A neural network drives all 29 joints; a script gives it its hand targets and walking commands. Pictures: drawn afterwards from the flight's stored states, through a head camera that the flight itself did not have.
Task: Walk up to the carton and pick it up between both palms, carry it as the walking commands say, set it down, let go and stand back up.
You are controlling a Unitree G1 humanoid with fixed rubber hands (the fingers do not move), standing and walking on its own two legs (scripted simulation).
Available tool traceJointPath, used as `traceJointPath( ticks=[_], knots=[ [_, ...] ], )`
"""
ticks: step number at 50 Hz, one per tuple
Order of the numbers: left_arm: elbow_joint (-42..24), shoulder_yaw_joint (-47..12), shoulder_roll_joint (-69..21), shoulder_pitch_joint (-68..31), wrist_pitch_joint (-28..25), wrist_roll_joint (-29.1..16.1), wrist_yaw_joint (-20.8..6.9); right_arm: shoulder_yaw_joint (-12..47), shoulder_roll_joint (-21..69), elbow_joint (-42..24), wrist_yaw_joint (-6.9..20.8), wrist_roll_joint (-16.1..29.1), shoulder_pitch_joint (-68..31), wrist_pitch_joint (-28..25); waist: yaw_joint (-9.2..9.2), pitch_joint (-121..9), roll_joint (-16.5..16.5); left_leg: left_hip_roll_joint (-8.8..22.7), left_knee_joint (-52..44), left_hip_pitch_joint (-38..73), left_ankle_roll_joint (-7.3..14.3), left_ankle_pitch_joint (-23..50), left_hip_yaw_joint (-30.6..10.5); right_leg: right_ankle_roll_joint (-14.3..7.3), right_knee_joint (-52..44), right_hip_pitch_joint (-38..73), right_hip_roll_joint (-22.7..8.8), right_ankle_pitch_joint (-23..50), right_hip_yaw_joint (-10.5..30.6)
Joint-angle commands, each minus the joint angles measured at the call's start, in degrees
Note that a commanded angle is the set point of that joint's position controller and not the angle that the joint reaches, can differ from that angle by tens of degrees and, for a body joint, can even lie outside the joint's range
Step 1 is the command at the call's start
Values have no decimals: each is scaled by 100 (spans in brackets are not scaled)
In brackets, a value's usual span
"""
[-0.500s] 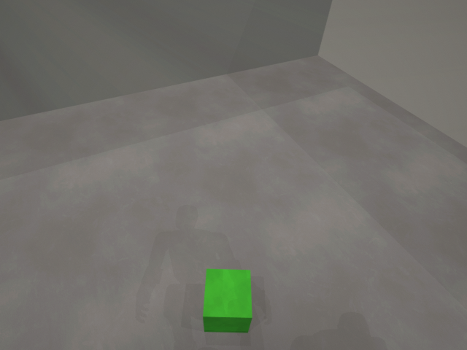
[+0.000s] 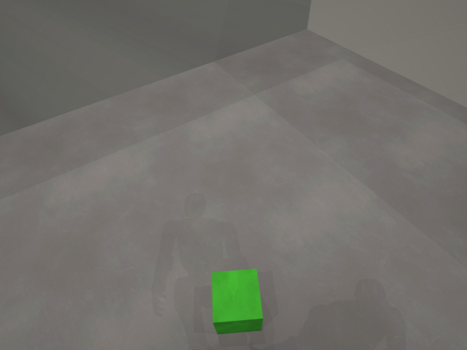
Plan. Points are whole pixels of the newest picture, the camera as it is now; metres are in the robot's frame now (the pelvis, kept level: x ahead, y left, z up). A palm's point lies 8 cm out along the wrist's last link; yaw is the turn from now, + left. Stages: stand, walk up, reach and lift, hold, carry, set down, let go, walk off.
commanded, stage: walk up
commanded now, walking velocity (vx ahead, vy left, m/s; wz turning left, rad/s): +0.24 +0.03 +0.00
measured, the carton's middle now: (236, 301) +0.41 +0.02 -0.68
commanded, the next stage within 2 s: none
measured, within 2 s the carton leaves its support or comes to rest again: neither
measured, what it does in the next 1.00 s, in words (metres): steps on the spot: right foot, then left foot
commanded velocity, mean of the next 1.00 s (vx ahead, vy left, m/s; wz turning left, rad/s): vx -0.07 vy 0.06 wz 0.05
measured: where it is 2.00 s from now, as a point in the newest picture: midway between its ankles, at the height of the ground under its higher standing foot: outside the picture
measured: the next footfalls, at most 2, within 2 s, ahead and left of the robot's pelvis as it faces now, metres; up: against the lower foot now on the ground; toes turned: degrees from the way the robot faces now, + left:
right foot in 0.04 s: +0.09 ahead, -0.12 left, +0.00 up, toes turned -7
left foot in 0.60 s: +0.05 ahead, +0.18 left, +0.00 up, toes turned +6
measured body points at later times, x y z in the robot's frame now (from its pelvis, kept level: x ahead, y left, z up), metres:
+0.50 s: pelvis +0.04 +0.00 +0.00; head +0.10 -0.03 +0.44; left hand +0.06 +0.28 -0.13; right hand +0.14 -0.26 -0.16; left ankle +0.02 +0.17 -0.68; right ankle +0.05 -0.11 -0.74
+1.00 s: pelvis +0.01 +0.03 +0.00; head +0.04 +0.03 +0.45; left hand +0.05 +0.27 -0.15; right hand +0.07 -0.19 -0.16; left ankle +0.01 +0.18 -0.74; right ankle -0.03 -0.07 -0.74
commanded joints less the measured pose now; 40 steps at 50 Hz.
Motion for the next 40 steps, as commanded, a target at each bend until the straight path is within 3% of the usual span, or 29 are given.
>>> traceJointPath(
  ticks=[1, 2, 3, 5, 6, 8, 9, 11, 12, 13, 14, 15, 16, 19, 20, 23, 25, 26, 27, 28, 29, 30, 31, 32, 33, 34, 35, 38, 40],
  knots=[
    [305, 212, 1139, 2010, -285, 14, 200, 28, -266, -379, -8, 106, -341, 25, 1192, -866, -1982, 8, 3388, -2752, -132, -226, 260, -1008, -2503, 3082, -2038, 3357, 2457],
    [190, 17, 896, 1068, -188, -69, 298, 23, -274, -340, -67, 183, -295, 132, 693, -583, -1545, 233, 3126, -1584, -135, -1314, -568, -1178, -1975, 1654, -1971, 7242, 1789],
    [-47, -41, 513, 432, -197, -52, 279, -15, -206, -267, -94, 165, -55, 174, 401, -620, -1281, 289, 3016, -1424, -120, -1215, -634, -1189, -1802, 1515, -1695, 7527, 1296],
    [-266, 22, 505, -28, -96, -46, 308, 89, 43, -81, -85, 82, 77, 319, 282, -318, -873, 384, 2582, -1160, -90, -1289, -502, -1104, -2043, 530, -1461, 5504, 993],
    [-300, -15, 497, -248, -33, -26, 339, 69, 104, 30, -59, -29, 176, 400, 212, -208, -1124, 321, 2579, -1136, -124, -1156, -528, -1076, -2217, 315, -1461, 4454, 1074],
    [-439, 94, 871, 154, -6, -78, 388, -103, -259, 22, -136, -175, 245, 620, 561, -192, -457, 194, 3659, -2252, -304, -1264, -502, -1296, -2141, 1137, -2205, 4158, 1801],
    [-303, 148, 1165, 617, 26, -96, 448, -143, -510, -133, -114, -191, -60, 687, 727, -296, -478, 205, 4039, -2671, -400, -1211, -557, -1325, -2026, 1542, -2441, 4568, 2134],
    [-329, 170, 1080, 391, -20, 8, 441, -161, -424, -458, -129, -137, -423, 659, 607, -379, -298, 427, 3996, -2502, -416, -826, -882, -1247, -2146, 1073, -2077, 4179, 1652],
    [-274, 226, 1151, 402, 26, 57, 471, -245, -573, -557, -109, -158, -517, 694, 599, -244, -342, 355, 4297, -2625, -464, -647, -836, -1135, -2029, 867, -2169, 4698, 1581],
    [-380, 173, 1103, -25, 67, 22, 442, -286, -648, -679, -141, -139, -543, 732, 419, 143, -797, 100, 4531, -2565, -537, -1009, -928, -1314, -1669, 355, -2040, 6445, 1302],
    [-400, 175, 1067, 11, 99, 41, 442, -318, -675, -728, -116, -171, -664, 769, 450, -118, -741, 139, 4492, -2568, -536, -826, -926, -1235, -1583, 454, -1902, 6418, 1116],
    [-485, 198, 1046, -99, 94, 90, 409, -287, -542, -892, -75, -114, -756, 802, 389, -147, -1205, 161, 4152, -2727, -563, -766, -708, -1258, -1603, 610, -1824, 6337, 981],
    [-436, 273, 1257, 152, 126, 75, 446, -329, -609, -913, -58, -165, -840, 799, 464, -319, -822, 200, 4367, -2784, -559, -605, -677, -1276, -1631, 708, -1988, 5963, 1103],
    [-484, 332, 1395, -7, 133, 118, 403, -304, -603, -1142, 37, -27, -1007, 837, 390, -245, -1536, 242, 3936, -2732, -677, -440, -552, -1136, -1645, 527, -1767, 5094, 735],
    [-481, 357, 1383, 131, 154, 102, 432, -282, -584, -1161, 67, -60, -1171, 839, 533, -345, -1365, 196, 3795, -2945, -618, -312, -568, -1070, -1505, 935, -1732, 5038, 802],
    [-564, 320, 1264, -197, 191, 124, 345, -239, -526, -1280, 120, 78, -1141, 739, 426, -753, -1965, 302, 2642, -2077, -583, -82, -250, -953, -1422, 747, -1508, 4471, 421],
    [-695, 369, 1347, -565, 211, 143, 253, -216, -632, -1242, 176, 42, -905, 673, 330, -813, -2045, 216, 1674, -1596, -454, 65, -64, -828, -1363, 492, -1390, 2882, 470],
    [-816, 329, 1340, -496, 256, 88, 264, -194, -630, -1184, 199, 27, -818, 624, 274, -661, -1765, 317, 573, -1187, -367, 515, -29, -713, -937, 330, -1340, 2765, 372],
    [-901, 345, 1229, -506, 291, 165, 228, -185, -818, -1196, 141, -46, -542, 536, 92, -909, -913, 647, 80, -580, -286, 1075, -464, -459, -509, -346, -1025, 1251, 165],
    [-1092, 205, 830, -396, 314, 119, 221, -287, -1353, -1227, 76, -175, -616, 491, 31, -774, 1299, 1971, -329, -85, 232, 2348, -2206, -124, 632, -1441, -406, -882, -86],
    [-1120, 80, 735, -707, 370, 120, 211, -295, -1437, -1194, 62, -91, -583, 457, -117, -911, 1642, 2245, -546, -451, 671, 1880, -2394, -92, 1707, -1473, -168, -1245, 235],
    [-809, 183, 668, -435, 467, 171, 197, -94, -990, -1244, 30, -185, -731, 360, 110, -757, 904, 2561, -568, -1042, 717, 2001, -2442, -142, 1647, -1124, -197, -840, 967],
    [-795, 228, 629, -139, 461, 133, 212, -88, -1193, -1493, 15, -264, -1289, 338, 516, -244, 780, 2578, -135, -1538, 653, 4161, -2065, -40, 2106, -1194, -154, -987, 693],
    [-782, 61, 505, -428, 427, 76, 247, -269, -1450, -1417, -13, -226, -1544, 284, 443, -296, 1332, 2207, 38, -1263, 826, 5780, -1351, -29, 2415, -1063, -120, -1008, 627],
    [-568, 216, 897, -68, 486, 108, 166, -310, -1338, -1434, -42, -215, -1205, 190, 242, -824, 874, 2367, 319, -514, 697, 5754, -1588, 48, 2511, -1351, -62, -642, 878],
    [-530, 193, 880, -159, 507, 28, 166, -322, -1337, -1402, -42, -159, -1196, 156, 290, -702, 1075, 2172, 410, -476, 647, 6299, -1463, 35, 2550, -1185, -67, -623, 737],
    [-391, 218, 928, 151, 511, 30, 97, -342, -1230, -1370, -69, -61, -908, 173, 332, -1017, 994, 2092, 482, -124, 517, 6243, -1276, 69, 2410, -1164, -80, -368, 697],
    [-333, 107, 635, -79, 416, -92, 11, -173, -713, -1225, -54, -154, -1444, 215, 509, -794, 819, 1338, -155, -805, 372, 2758, -685, -13, 921, -322, 176, 35, 442],
    [-429, 27, 536, -378, 400, -94, 47, -185, -773, -1078, -49, -182, -1180, 229, 304, -727, 1218, 1475, -142, -723, 438, 2739, -940, 33, -124, -82, 278, 101, 319]
  ],
)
